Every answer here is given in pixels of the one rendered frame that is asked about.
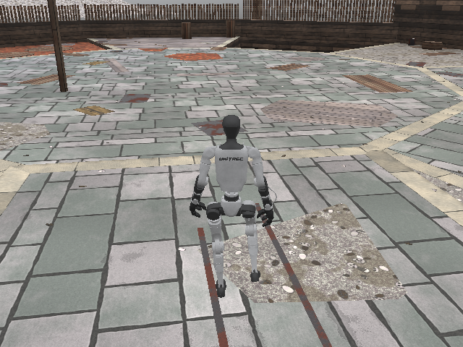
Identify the robot left upper arm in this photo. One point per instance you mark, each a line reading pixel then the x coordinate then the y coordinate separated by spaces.
pixel 205 164

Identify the robot left hand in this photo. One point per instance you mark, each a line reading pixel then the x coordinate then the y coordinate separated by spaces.
pixel 199 206

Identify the left robot foot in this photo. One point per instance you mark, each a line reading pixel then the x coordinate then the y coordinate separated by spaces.
pixel 221 291

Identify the robot right hand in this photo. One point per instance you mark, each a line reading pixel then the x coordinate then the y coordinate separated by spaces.
pixel 269 215

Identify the robot left forearm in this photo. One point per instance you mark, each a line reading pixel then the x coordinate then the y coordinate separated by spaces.
pixel 197 193

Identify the robot right upper arm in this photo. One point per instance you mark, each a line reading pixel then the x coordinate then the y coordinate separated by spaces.
pixel 257 165

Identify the robot right forearm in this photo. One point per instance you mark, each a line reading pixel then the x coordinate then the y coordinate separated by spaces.
pixel 265 196

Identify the left robot shin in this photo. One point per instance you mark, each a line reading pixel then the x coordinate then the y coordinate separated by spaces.
pixel 218 262

